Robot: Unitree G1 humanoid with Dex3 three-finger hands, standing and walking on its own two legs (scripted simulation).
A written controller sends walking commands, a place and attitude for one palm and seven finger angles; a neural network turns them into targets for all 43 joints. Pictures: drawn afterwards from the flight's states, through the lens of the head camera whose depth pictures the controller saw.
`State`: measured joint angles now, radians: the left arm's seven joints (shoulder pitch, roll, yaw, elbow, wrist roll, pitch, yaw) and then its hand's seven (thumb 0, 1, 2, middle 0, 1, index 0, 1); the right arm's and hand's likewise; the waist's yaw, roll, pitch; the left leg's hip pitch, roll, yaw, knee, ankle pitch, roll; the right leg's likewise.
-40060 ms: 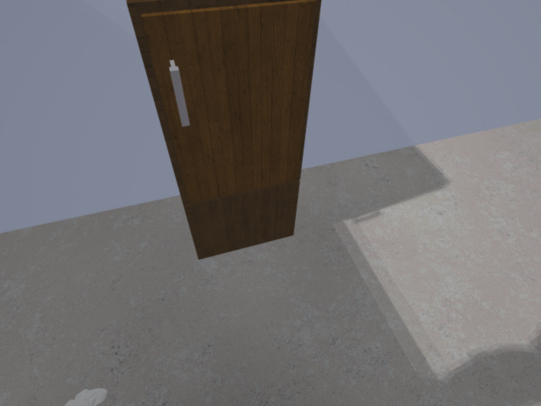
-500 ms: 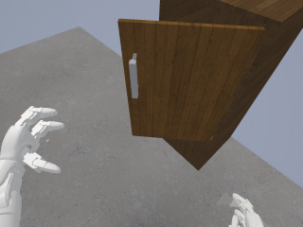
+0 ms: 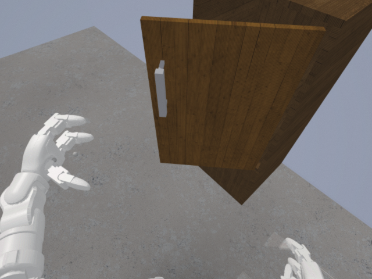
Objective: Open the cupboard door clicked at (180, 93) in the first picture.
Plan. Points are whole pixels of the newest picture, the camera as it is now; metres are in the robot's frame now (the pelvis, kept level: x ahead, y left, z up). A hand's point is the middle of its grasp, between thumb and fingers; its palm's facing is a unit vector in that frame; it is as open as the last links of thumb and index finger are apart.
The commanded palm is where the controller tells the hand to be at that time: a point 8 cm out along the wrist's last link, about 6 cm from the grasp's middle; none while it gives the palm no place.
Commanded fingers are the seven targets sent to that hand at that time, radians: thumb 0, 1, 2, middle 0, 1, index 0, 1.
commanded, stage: move the hooked fingers beside the handle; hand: left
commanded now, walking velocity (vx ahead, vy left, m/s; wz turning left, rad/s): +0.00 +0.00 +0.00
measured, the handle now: (162, 90) +0.56 +0.10 +0.07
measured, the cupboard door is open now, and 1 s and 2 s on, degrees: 42 42 42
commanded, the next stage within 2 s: none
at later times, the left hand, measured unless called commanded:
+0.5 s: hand (100, 130) +0.40 +0.22 +0.08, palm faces -0.03 -1.00 +0.00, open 14.0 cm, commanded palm +0.38 +0.27 +0.08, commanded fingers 0.00 -0.50 0.30 -0.30 -1.20 -0.30 -1.20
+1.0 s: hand (122, 112) +0.47 +0.18 +0.08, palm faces -0.03 -1.00 +0.00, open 14.0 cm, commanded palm +0.45 +0.23 +0.07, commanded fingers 0.00 -0.50 0.30 -0.30 -1.20 -0.30 -1.20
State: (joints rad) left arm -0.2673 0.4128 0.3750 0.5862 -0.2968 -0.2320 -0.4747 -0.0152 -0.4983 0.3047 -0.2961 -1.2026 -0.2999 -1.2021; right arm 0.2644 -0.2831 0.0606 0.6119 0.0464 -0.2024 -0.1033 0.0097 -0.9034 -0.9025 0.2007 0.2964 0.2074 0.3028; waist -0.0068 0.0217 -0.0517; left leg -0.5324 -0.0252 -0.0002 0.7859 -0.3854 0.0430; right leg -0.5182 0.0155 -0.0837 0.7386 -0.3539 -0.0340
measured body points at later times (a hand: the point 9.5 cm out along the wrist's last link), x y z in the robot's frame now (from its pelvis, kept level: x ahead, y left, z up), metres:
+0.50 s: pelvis +0.01 +0.00 +0.00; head +0.07 +0.01 +0.45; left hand +0.40 +0.27 +0.08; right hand +0.09 -0.26 -0.11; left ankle +0.00 +0.09 -0.71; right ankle +0.01 -0.10 -0.71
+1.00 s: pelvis +0.00 +0.00 -0.01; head +0.08 +0.01 +0.43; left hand +0.46 +0.24 +0.08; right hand +0.04 -0.26 -0.13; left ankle +0.00 +0.09 -0.71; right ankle +0.01 -0.10 -0.71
